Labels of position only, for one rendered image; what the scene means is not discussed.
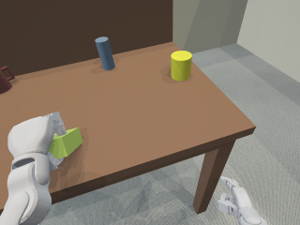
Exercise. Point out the right robot hand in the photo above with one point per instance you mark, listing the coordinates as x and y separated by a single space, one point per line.
230 204

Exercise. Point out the robot right forearm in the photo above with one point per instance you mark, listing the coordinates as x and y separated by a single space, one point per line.
249 216

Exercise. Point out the sponge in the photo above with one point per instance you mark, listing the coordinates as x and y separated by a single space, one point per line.
62 146

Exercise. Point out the left robot hand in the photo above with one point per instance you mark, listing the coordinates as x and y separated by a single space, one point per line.
35 136

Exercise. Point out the table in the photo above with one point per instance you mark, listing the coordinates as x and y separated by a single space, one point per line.
133 119

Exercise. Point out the robot left forearm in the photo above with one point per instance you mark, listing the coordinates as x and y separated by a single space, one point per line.
29 200

